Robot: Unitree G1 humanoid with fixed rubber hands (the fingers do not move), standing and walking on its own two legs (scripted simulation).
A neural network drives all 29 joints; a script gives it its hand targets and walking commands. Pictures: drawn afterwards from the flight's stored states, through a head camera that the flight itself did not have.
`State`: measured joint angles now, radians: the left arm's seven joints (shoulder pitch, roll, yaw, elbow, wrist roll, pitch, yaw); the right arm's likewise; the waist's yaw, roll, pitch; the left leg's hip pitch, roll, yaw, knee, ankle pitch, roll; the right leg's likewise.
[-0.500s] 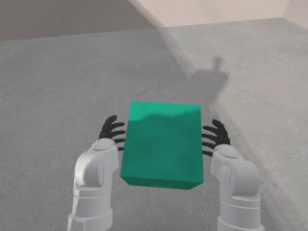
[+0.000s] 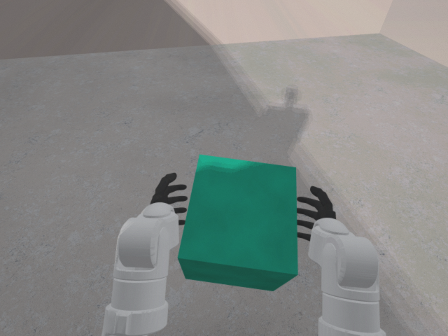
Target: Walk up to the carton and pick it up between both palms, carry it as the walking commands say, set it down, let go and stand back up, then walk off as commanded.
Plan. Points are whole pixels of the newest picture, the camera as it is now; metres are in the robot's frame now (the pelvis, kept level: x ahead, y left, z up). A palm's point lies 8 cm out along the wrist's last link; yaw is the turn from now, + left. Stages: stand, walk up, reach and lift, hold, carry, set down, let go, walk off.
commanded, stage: carry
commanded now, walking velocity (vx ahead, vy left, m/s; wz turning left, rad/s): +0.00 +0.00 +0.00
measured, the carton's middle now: (238, 225) +0.33 +0.00 +0.02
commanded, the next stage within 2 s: none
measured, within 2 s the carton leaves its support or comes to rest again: neither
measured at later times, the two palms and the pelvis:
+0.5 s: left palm (191, 247) +0.23 +0.07 +0.10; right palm (366, 271) +0.21 -0.19 +0.09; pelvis -0.06 -0.04 +0.00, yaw -2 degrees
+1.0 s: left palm (205, 246) +0.25 +0.05 +0.08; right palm (368, 269) +0.23 -0.21 +0.06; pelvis -0.05 -0.06 +0.00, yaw -3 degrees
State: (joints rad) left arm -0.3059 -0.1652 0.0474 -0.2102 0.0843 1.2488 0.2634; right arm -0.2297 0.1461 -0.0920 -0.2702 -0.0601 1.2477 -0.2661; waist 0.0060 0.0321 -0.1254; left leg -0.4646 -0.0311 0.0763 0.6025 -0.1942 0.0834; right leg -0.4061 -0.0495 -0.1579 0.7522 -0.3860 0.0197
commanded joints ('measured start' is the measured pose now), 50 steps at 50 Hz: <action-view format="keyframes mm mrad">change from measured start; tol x32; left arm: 1 -453 -1077 -497 -113 -340 -41 -214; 50 -274 -840 -294 189 -207 -314 -249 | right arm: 1 -497 1033 498 -89 333 -39 241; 29 -644 969 486 62 280 -236 258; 32 -544 785 292 468 122 -314 275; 37 -641 1020 565 -145 376 -311 237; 50 -397 833 389 175 187 -316 219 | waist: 1 -6 118 -272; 50 -7 -93 -392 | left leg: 1 341 243 -297 -438 -151 -159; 32 158 49 7 174 -133 -50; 39 335 203 -196 -82 482 -29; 50 261 163 -137 -68 258 -30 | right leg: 1 7 67 66 -104 -98 -26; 8 318 -18 68 -384 24 -42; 32 -149 -231 279 -542 -377 -120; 39 182 -81 143 -155 305 -49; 50 247 -117 191 -245 477 -60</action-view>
